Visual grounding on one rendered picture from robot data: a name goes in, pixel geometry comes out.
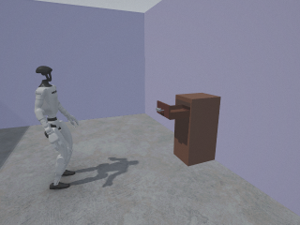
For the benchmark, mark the humanoid robot head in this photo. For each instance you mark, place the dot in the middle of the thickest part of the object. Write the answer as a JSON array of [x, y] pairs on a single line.
[[45, 71]]

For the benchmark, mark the robot right forearm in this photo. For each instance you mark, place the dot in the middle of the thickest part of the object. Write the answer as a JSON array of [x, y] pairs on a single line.
[[43, 121]]

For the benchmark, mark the robot left forearm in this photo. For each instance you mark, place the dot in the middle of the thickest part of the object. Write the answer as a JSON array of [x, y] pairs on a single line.
[[63, 110]]

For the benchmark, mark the humanoid robot torso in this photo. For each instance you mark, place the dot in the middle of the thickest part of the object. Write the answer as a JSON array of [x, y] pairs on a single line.
[[50, 106]]

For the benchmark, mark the drawer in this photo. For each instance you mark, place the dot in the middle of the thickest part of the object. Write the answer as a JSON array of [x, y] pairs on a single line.
[[173, 111]]

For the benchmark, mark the robot left hand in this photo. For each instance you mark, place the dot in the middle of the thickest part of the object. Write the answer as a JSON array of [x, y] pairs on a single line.
[[71, 118]]

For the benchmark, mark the cabinet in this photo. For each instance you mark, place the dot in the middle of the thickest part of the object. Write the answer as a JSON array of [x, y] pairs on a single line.
[[195, 137]]

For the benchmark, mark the robot right hand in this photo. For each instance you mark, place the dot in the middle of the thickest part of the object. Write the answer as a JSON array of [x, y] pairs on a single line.
[[55, 138]]

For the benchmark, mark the robot right upper arm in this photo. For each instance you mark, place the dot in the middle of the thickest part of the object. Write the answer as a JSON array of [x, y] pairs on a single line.
[[40, 95]]

